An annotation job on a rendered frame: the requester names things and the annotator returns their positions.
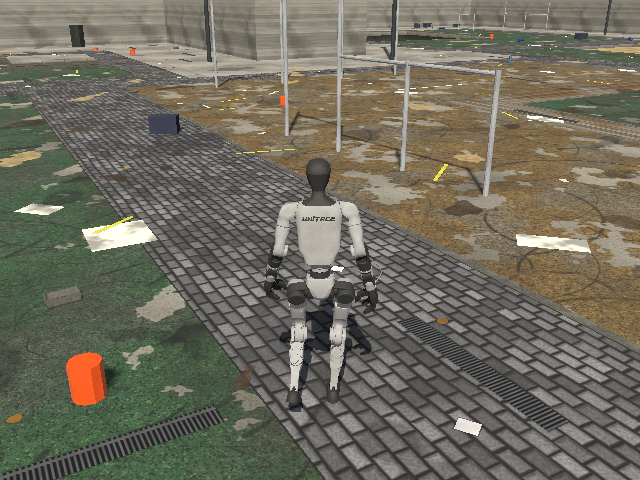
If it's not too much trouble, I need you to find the robot right forearm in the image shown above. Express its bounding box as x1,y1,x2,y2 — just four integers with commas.
356,242,376,291

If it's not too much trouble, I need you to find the robot right upper arm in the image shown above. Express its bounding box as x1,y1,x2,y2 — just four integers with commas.
339,201,366,258

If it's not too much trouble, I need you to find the robot left forearm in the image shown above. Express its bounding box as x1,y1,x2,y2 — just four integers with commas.
265,242,283,282

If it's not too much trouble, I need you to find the robot left hand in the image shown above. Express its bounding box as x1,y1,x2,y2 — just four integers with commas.
263,279,287,300

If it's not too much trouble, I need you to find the left robot shin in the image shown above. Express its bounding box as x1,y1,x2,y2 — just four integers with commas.
289,326,305,392

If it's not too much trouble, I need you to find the robot right hand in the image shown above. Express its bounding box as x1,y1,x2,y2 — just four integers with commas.
355,288,379,314

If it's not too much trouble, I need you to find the robot left upper arm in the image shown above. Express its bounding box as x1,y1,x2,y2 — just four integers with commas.
272,202,298,257

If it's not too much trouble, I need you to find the left robot foot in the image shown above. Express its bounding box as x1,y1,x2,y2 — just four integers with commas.
286,388,302,403

